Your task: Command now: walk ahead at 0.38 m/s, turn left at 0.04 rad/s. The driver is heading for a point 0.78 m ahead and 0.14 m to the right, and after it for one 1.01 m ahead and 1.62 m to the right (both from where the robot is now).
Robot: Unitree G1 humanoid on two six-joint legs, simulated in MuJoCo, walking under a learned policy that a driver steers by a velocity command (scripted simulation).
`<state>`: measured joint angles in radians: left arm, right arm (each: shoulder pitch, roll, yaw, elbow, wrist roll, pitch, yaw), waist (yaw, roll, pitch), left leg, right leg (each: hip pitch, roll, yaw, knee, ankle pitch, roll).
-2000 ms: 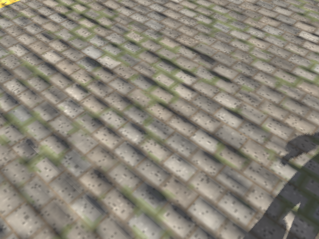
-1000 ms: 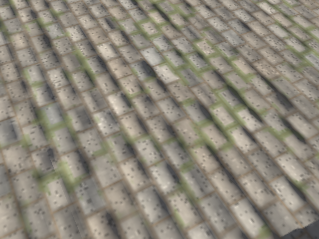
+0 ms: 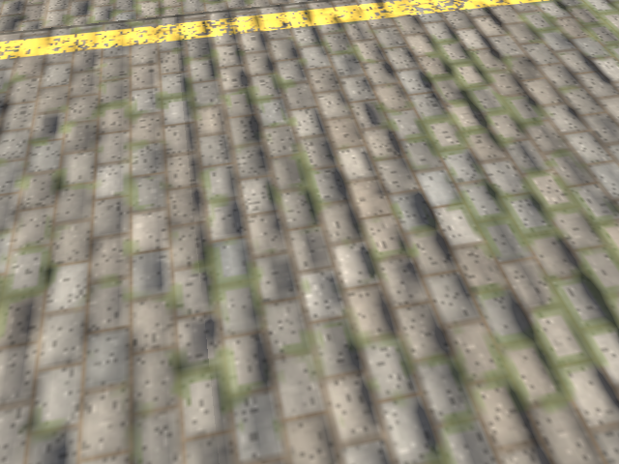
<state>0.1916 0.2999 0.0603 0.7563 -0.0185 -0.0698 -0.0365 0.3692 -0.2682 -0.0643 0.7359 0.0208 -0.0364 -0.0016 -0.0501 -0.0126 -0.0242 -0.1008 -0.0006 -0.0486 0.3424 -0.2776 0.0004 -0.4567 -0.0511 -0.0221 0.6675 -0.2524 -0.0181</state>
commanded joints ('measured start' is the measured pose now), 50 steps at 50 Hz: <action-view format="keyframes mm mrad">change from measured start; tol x32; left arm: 1 -13 72 13 -68 -4 -19 -5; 32 348 21 -26 29 10 -16 40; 50 -154 23 -13 -122 -5 -5 1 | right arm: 1 -74 -168 -40 -68 11 -19 8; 25 -461 -43 10 -182 4 -68 61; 32 91 -231 -56 -48 -21 -60 33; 50 -42 -171 -26 67 -19 -65 8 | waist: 1 59 130 52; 5 155 -369 -75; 26 129 -62 133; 32 -53 278 -459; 50 -35 43 105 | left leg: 1 -174 218 -186 -103 -135 183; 7 -777 56 -57 890 -151 59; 26 -588 48 55 182 291 48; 30 40 16 69 176 256 156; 32 584 411 -718 21 22 370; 39 -100 214 -180 -193 235 262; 50 83 229 96 -215 340 185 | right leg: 1 162 28 -27 -98 64 -18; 6 554 -359 785 -498 -529 -268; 29 560 -171 66 -200 869 -122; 30 410 -130 41 22 804 -89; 32 -175 118 136 645 -305 -8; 50 -245 -47 58 -25 374 -2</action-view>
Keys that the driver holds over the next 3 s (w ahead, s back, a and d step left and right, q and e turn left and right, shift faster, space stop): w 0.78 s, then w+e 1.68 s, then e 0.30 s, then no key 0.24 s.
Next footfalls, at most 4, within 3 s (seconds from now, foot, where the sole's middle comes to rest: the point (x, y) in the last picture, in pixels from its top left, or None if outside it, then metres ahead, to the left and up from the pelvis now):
0.06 right None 0.11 -0.12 -0.78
0.60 left None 0.46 0.10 -0.78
1.16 right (372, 364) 0.75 -0.15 -0.78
1.64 left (315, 263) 1.07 -0.03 -0.78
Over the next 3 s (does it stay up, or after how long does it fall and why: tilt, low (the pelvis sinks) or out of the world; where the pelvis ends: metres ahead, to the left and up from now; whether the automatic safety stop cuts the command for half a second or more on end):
stays up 1.32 -0.47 -0.01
